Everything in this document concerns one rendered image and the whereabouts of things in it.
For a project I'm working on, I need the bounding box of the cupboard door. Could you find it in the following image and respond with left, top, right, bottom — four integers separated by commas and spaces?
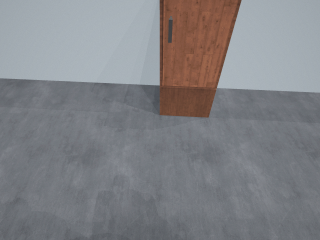
162, 0, 238, 88

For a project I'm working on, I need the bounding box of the handle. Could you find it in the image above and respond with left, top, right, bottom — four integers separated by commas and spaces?
168, 16, 173, 43

